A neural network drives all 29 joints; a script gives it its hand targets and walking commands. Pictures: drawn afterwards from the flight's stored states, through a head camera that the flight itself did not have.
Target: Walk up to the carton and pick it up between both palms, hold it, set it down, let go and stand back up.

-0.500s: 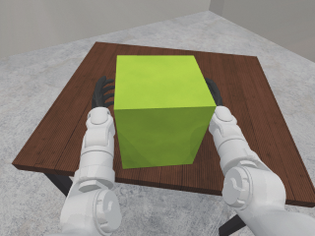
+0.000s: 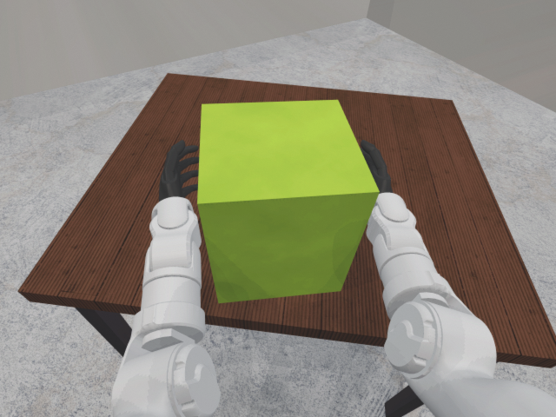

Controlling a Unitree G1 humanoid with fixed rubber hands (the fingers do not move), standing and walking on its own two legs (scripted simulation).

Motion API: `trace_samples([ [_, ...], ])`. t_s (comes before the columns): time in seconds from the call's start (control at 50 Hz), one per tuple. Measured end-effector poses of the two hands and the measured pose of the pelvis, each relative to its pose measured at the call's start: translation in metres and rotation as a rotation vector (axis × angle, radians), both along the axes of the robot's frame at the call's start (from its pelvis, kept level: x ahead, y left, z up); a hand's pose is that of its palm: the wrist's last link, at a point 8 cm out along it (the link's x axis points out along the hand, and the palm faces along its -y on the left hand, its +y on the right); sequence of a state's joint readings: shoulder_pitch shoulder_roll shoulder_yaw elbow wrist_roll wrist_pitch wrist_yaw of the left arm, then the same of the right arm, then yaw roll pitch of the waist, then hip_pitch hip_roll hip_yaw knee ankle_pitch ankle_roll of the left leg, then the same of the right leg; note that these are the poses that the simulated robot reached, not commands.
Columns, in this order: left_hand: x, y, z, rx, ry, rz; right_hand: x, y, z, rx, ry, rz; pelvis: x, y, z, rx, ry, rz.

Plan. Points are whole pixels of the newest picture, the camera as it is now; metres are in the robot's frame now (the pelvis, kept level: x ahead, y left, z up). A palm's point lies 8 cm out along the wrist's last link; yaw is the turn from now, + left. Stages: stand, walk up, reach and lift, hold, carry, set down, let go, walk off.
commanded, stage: set down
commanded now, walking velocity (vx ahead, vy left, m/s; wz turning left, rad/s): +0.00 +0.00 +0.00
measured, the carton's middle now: (276, 204) +0.42 +0.05 +0.07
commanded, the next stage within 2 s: none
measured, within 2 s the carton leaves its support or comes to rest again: neither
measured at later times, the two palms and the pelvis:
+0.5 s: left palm (175, 197) +0.38 +0.19 +0.11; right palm (377, 192) +0.43 -0.11 +0.11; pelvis +0.00 +0.00 +0.00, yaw -1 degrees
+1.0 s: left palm (180, 187) +0.41 +0.19 +0.11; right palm (403, 170) +0.47 -0.15 +0.12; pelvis -0.01 +0.00 -0.01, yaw -3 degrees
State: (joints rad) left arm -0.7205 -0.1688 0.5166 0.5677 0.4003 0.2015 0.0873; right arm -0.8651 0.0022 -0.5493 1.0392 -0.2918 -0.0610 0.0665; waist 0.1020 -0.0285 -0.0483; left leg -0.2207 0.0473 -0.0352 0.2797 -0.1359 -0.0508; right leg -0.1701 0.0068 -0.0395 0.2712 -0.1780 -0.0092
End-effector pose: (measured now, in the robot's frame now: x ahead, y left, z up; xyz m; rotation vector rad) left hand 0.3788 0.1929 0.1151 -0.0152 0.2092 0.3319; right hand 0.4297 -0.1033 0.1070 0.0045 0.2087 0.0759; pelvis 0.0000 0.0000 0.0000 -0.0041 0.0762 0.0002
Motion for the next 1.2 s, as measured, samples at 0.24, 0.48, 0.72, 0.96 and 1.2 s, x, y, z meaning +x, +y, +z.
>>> trace_samples([
  [0.24,0.000,0.000,-0.001,-0.005,-0.001,0.000,0.000,0.000,-0.001,0.000,-0.010,0.000,0.000,0.000,0.000,0.002,-0.013,-0.007],
  [0.48,0.002,0.001,-0.003,0.019,0.018,-0.004,0.000,-0.001,0.000,-0.015,-0.014,0.012,-0.002,0.001,0.000,0.003,-0.016,-0.016],
  [0.72,0.024,0.001,-0.022,0.037,0.104,-0.035,0.023,-0.009,-0.020,-0.055,0.126,0.026,-0.015,0.002,-0.007,-0.018,0.136,-0.041],
  [0.96,0.024,0.002,-0.014,0.027,0.093,-0.028,0.045,-0.040,0.006,-0.043,0.056,-0.009,-0.013,0.000,-0.008,-0.018,0.171,-0.044],
  [1.2,0.030,0.004,0.027,0.016,0.029,-0.043,0.040,-0.060,0.039,-0.051,0.022,-0.001,-0.017,-0.007,-0.007,-0.013,0.145,-0.051],
])
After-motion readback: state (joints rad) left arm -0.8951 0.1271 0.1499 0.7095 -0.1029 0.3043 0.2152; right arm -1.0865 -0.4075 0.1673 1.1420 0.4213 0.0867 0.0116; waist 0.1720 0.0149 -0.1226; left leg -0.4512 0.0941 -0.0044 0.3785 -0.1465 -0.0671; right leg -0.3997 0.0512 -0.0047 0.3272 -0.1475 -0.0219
